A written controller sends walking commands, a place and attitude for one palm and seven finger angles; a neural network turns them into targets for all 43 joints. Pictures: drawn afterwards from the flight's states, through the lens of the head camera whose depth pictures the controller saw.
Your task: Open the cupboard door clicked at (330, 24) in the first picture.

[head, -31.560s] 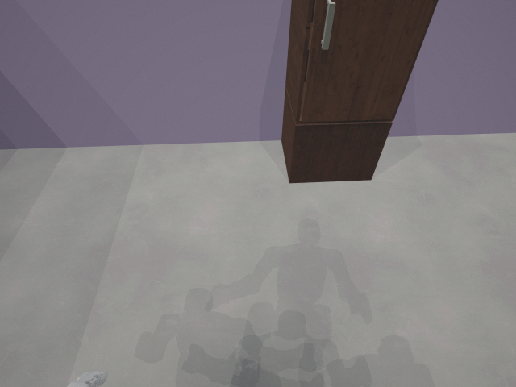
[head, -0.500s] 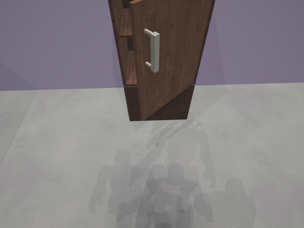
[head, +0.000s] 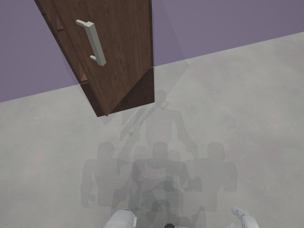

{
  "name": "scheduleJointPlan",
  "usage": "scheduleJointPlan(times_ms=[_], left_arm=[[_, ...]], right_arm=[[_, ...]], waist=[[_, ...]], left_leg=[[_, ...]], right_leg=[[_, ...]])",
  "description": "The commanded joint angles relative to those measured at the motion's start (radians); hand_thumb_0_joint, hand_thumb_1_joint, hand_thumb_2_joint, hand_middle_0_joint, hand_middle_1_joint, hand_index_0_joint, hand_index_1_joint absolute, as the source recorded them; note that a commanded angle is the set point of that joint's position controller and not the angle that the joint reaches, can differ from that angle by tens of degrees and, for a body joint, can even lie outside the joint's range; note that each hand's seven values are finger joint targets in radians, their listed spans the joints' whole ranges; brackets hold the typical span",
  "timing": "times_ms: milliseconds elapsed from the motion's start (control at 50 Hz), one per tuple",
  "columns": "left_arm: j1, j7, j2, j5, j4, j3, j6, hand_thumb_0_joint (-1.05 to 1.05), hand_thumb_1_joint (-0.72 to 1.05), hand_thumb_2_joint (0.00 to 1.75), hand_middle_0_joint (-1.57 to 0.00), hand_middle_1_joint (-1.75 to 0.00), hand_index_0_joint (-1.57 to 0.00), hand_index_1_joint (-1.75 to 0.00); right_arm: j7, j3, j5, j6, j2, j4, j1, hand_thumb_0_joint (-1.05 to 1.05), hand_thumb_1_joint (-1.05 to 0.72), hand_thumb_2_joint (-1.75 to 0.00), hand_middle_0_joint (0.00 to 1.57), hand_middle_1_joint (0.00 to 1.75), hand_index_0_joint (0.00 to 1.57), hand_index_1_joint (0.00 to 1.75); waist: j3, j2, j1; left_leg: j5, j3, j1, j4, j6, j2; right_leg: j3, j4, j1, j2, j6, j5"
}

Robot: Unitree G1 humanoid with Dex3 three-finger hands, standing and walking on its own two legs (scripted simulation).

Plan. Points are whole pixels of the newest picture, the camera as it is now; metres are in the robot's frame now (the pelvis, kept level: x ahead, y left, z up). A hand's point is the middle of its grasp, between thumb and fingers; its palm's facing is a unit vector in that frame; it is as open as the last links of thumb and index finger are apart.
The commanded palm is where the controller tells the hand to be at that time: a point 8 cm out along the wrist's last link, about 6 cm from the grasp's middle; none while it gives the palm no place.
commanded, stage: walk to a spot facing it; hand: left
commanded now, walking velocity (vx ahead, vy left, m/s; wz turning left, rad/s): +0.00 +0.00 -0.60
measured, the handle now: (91, 43) +0.63 +0.26 +0.07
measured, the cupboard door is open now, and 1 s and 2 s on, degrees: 41 41 41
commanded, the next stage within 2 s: none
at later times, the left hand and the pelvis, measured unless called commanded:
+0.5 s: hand (95, 201) +0.19 +0.21 -0.17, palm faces -0.30 -0.91 -0.28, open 7.4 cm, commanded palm none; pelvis +0.01 +0.02 -0.02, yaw -19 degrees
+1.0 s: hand (133, 178) +0.26 +0.10 -0.16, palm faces -0.63 -0.75 -0.19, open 7.4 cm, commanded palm none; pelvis +0.04 +0.01 +0.00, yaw -38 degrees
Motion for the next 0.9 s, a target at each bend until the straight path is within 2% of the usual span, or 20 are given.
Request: scheduleJointPlan(times_ms=[0, 100, 120, 140, 160, 200, 280, 380, 420, 440, 460, 480, 520, 560, 680, 720, 740, 780, 840, 880], left_arm=[[0.063, 0.013, 0.214, 0.009, -0.065, 0.062, -0.013, 0.0, 0.9, 0.9, -0.2, -0.3, -0.2, -0.3], [-0.031, 0.005, 0.218, 0.0, -0.105, 0.061, -0.003, 0.0, 0.9, 0.9, -0.2, -0.3, -0.2, -0.3], [-0.045, 0.004, 0.187, -0.004, -0.114, 0.054, -0.003, 0.0, 0.9, 0.9, -0.2, -0.3, -0.2, -0.3], [-0.023, -0.008, 0.135, -0.017, -0.135, 0.043, -0.001, 0.0, 0.9, 0.9, -0.2, -0.3, -0.2, -0.3], [-0.065, -0.017, 0.148, -0.008, -0.154, 0.04, -0.005, 0.0, 0.9, 0.9, -0.2, -0.3, -0.2, -0.3], [-0.054, -0.037, 0.156, 0.004, -0.171, 0.05, -0.004, 0.0, 0.9, 0.9, -0.2, -0.3, -0.2, -0.3], [-0.101, -0.058, 0.141, 0.002, -0.16, 0.035, 0.011, 0.0, 0.9, 0.9, -0.2, -0.3, -0.2, -0.3], [-0.125, -0.067, 0.129, -0.003, -0.162, 0.018, 0.001, 0.0, 0.9, 0.9, -0.2, -0.3, -0.2, -0.3], [-0.05, -0.064, 0.154, -0.004, -0.142, 0.023, -0.007, 0.0, 0.9, 0.9, -0.2, -0.3, -0.2, -0.3], [0.014, -0.056, 0.203, -0.001, -0.117, 0.035, -0.014, 0.0, 0.9, 0.9, -0.2, -0.3, -0.2, -0.3], [0.084, -0.037, 0.321, 0.011, -0.099, 0.06, -0.025, 0.0, 0.9, 0.9, -0.2, -0.3, -0.2, -0.3], [0.135, -0.019, 0.367, -0.003, -0.077, 0.069, -0.023, 0.0, 0.9, 0.9, -0.2, -0.3, -0.2, -0.3], [0.012, -0.006, 0.31, 0.001, -0.106, 0.061, -0.008, 0.0, 0.9, 0.9, -0.2, -0.3, -0.2, -0.3], [-0.072, 0.004, 0.273, 0.01, -0.133, 0.047, -0.006, 0.0, 0.9, 0.9, -0.2, -0.3, -0.2, -0.3], [-0.175, -0.018, 0.248, 0.001, -0.164, 0.034, 0.01, 0.0, 0.9, 0.9, -0.2, -0.3, -0.2, -0.3], [-0.128, -0.033, 0.148, -0.01, -0.195, 0.012, 0.018, 0.0, 0.9, 0.9, -0.2, -0.3, -0.2, -0.3], [-0.179, -0.043, 0.175, -0.001, -0.206, 0.024, 0.017, 0.0, 0.9, 0.9, -0.2, -0.3, -0.2, -0.3], [-0.194, -0.069, 0.164, 0.009, -0.194, 0.034, 0.0, 0.0, 0.9, 0.9, -0.2, -0.3, -0.2, -0.3], [-0.198, -0.091, 0.121, 0.008, -0.181, 0.022, 0.002, 0.0, 0.9, 0.9, -0.2, -0.3, -0.2, -0.3], [-0.225, -0.095, 0.105, 0.005, -0.184, 0.012, -0.007, 0.0, 0.9, 0.9, -0.2, -0.3, -0.2, -0.3]], right_arm=[[-0.006, -0.013, 0.005, -0.022, -0.065, -0.092, -0.014, 0.0, -0.9, -0.9, 0.2, 0.3, 0.2, 0.3], [-0.014, -0.014, 0.01, -0.039, -0.077, -0.07, 0.108, 0.0, -0.9, -0.9, 0.2, 0.3, 0.2, 0.3], [-0.02, -0.02, 0.008, -0.048, -0.112, -0.056, 0.151, 0.0, -0.9, -0.9, 0.2, 0.3, 0.2, 0.3], [-0.025, -0.036, -0.009, -0.059, -0.209, -0.067, 0.161, 0.0, -0.9, -0.9, 0.2, 0.3, 0.2, 0.3], [-0.027, -0.043, -0.02, -0.052, -0.254, -0.082, 0.175, 0.0, -0.9, -0.9, 0.2, 0.3, 0.2, 0.3], [-0.025, -0.025, -0.035, -0.048, -0.218, -0.125, 0.105, 0.0, -0.9, -0.9, 0.2, 0.3, 0.2, 0.3], [-0.022, -0.012, -0.037, -0.055, -0.167, -0.115, 0.12, 0.0, -0.9, -0.9, 0.2, 0.3, 0.2, 0.3], [-0.01, -0.028, -0.033, -0.048, -0.216, -0.088, 0.211, 0.0, -0.9, -0.9, 0.2, 0.3, 0.2, 0.3], [-0.002, -0.031, -0.024, -0.045, -0.223, -0.093, 0.197, 0.0, -0.9, -0.9, 0.2, 0.3, 0.2, 0.3], [0.003, -0.031, -0.016, -0.043, -0.203, -0.103, 0.184, 0.0, -0.9, -0.9, 0.2, 0.3, 0.2, 0.3], [0.009, -0.013, -0.002, -0.043, -0.116, -0.143, 0.158, 0.0, -0.9, -0.9, 0.2, 0.3, 0.2, 0.3], [0.002, -0.004, 0.004, -0.036, -0.125, -0.164, 0.097, 0.0, -0.9, -0.9, 0.2, 0.3, 0.2, 0.3], [0.006, -0.007, 0.003, -0.034, -0.114, -0.152, 0.104, 0.0, -0.9, -0.9, 0.2, 0.3, 0.2, 0.3], [0.006, -0.006, 0.0, -0.029, -0.12, -0.116, 0.132, 0.0, -0.9, -0.9, 0.2, 0.3, 0.2, 0.3], [0.005, -0.007, -0.005, -0.037, -0.115, -0.044, 0.323, 0.0, -0.9, -0.9, 0.2, 0.3, 0.2, 0.3], [-0.003, -0.039, -0.035, -0.056, -0.287, -0.063, 0.364, 0.0, -0.9, -0.9, 0.2, 0.3, 0.2, 0.3], [-0.009, -0.036, -0.039, -0.059, -0.31, -0.068, 0.342, 0.0, -0.9, -0.9, 0.2, 0.3, 0.2, 0.3], [0.0, -0.028, -0.045, -0.074, -0.264, -0.103, 0.257, 0.0, -0.9, -0.9, 0.2, 0.3, 0.2, 0.3], [-0.001, -0.013, -0.044, -0.081, -0.214, -0.077, 0.255, 0.0, -0.9, -0.9, 0.2, 0.3, 0.2, 0.3], [0.002, -0.016, -0.044, -0.085, -0.21, -0.055, 0.315, 0.0, -0.9, -0.9, 0.2, 0.3, 0.2, 0.3]], waist=[[-0.191, -0.151, 0.014], [-0.213, -0.128, -0.052], [-0.237, -0.043, -0.073], [-0.247, 0.238, -0.073], [-0.207, 0.313, -0.081], [-0.157, 0.119, -0.036], [-0.134, 0.208, -0.026], [-0.19, 0.215, -0.06], [-0.208, 0.198, -0.019], [-0.231, 0.108, 0.015], [-0.262, -0.246, 0.046], [-0.263, -0.307, 0.088], [-0.165, -0.203, 0.029], [-0.188, -0.254, -0.015], [-0.154, -0.073, -0.121], [-0.18, 0.4, -0.119], [-0.152, 0.274, -0.12], [-0.118, 0.131, -0.073], [-0.087, 0.229, -0.064], [-0.123, 0.198, -0.088]], left_leg=[[-0.021, -0.012, -0.049, -0.091, 0.003, -0.012], [0.14, -0.012, 0.238, -0.453, 0.024, -0.031], [0.201, -0.068, 0.409, -0.583, 0.038, 0.045], [0.192, -0.322, 0.533, -0.694, 0.123, 0.293], [0.336, -0.447, 0.462, -0.718, 0.226, 0.469], [0.329, -0.317, 0.239, -0.709, 0.288, 0.448], [0.678, -0.04, 0.308, -0.591, 0.19, 0.275], [0.721, 0.04, 0.342, -0.509, 0.151, 0.282], [0.659, 0.084, 0.285, -0.405, 0.103, 0.259], [0.536, 0.122, 0.165, -0.272, 0.058, 0.226], [0.081, 0.218, -0.093, -0.021, -0.006, 0.08], [-0.253, 0.083, -0.159, 0.151, -0.005, 0.052], [-0.162, 0.026, -0.172, 0.173, 0.005, 0.094], [-0.114, 0.039, -0.083, 0.086, -0.006, 0.083], [0.187, 0.098, 0.328, -0.442, -0.002, 0.025], [-0.165, -0.423, 0.341, -0.779, 0.158, 0.449], [-0.252, -0.495, 0.264, -0.83, 0.228, 0.516], [-0.204, -0.341, 0.176, -0.812, 0.218, 0.421], [-0.018, -0.068, 0.242, -0.755, 0.147, 0.323], [0.051, 0.002, 0.285, -0.728, 0.142, 0.322]], right_leg=[[0.308, -0.071, 0.215, -0.254, -0.144, 0.441], [0.302, -0.014, 0.038, -0.184, -0.062, 0.323], [0.24, 0.053, -0.1, -0.119, -0.014, 0.177], [0.08, 0.211, -0.302, 0.007, 0.043, -0.164], [-0.087, 0.443, -0.342, 0.004, 0.092, -0.443], [-0.124, 0.661, -0.269, -0.075, 0.115, -0.368], [-0.185, 0.591, -0.286, -0.098, 0.12, -0.287], [-0.288, 0.271, -0.093, -0.067, 0.09, -0.224], [-0.294, 0.079, 0.065, -0.059, 0.069, -0.043], [-0.21, -0.008, 0.228, -0.121, 0.036, 0.141], [0.176, -0.085, 0.396, -0.389, -0.068, 0.454], [0.281, -0.077, 0.354, -0.5, -0.188, 0.633], [0.211, -0.085, 0.217, -0.422, -0.197, 0.336], [0.115, -0.041, 0.15, -0.34, -0.152, 0.402], [0.071, 0.027, -0.193, -0.204, -0.023, -0.02], [-0.18, 0.476, -0.36, -0.009, 0.078, -0.458], [-0.114, 0.611, -0.36, -0.085, 0.072, -0.426], [-0.158, 0.676, -0.32, -0.126, 0.076, -0.313], [-0.227, 0.561, -0.321, -0.149, 0.087, -0.242], [-0.259, 0.421, -0.263, -0.145, 0.085, -0.24]])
